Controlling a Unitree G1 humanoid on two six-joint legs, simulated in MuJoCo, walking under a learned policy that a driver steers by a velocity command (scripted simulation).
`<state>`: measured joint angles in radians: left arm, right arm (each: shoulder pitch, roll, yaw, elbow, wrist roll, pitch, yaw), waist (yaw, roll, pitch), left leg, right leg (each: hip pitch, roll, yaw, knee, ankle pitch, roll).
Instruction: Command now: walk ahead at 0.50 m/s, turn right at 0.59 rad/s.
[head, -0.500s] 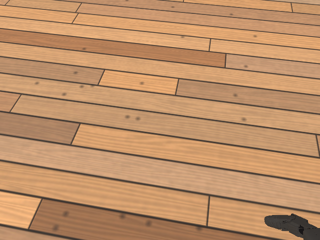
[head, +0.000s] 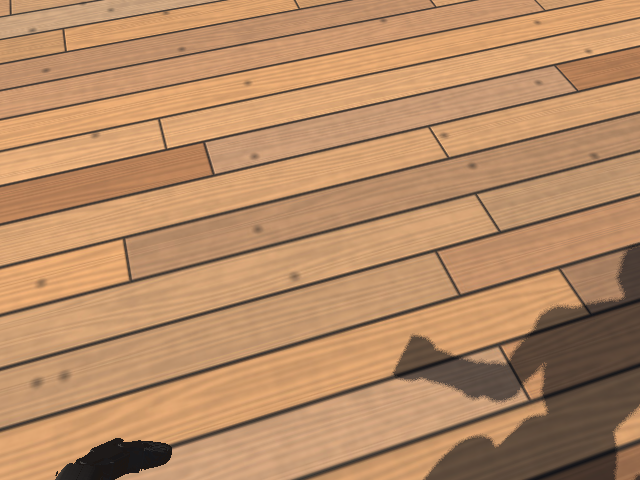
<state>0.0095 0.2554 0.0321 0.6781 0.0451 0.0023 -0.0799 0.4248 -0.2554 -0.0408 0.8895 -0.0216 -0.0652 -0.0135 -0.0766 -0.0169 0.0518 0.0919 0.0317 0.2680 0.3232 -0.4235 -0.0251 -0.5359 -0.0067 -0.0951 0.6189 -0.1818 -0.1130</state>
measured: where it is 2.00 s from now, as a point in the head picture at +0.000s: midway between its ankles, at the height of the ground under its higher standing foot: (224, 286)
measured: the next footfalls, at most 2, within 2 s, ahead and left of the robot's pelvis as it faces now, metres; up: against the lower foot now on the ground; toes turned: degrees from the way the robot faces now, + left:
right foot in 0.02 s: +0.17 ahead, -0.08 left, +0.00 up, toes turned -5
left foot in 0.58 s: +0.47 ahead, +0.07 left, +0.00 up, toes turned +9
